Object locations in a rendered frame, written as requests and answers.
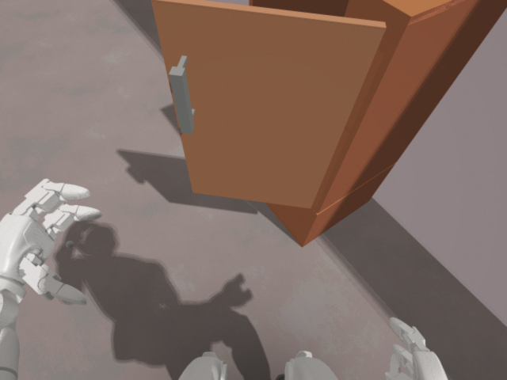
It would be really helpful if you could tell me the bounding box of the left robot hand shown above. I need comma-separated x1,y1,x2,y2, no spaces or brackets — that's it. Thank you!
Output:
0,179,102,305

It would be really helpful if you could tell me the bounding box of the robot shin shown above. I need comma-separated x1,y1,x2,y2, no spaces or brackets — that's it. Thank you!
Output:
202,351,217,358
294,351,312,360

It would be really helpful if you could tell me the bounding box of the robot left shin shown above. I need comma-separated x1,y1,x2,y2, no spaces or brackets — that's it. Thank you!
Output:
202,351,217,358

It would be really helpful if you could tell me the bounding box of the handle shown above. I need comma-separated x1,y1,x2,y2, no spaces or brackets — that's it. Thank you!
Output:
169,55,195,134

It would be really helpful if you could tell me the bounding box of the robot right shin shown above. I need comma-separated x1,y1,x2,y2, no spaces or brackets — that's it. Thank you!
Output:
294,351,312,360

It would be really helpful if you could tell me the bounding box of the cupboard door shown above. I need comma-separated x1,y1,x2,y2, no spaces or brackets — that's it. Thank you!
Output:
151,0,387,209

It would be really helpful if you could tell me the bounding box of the right robot hand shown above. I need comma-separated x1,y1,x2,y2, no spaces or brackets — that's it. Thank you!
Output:
385,317,448,380

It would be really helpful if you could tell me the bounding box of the left robot forearm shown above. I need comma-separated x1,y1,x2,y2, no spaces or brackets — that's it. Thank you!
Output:
0,275,26,380

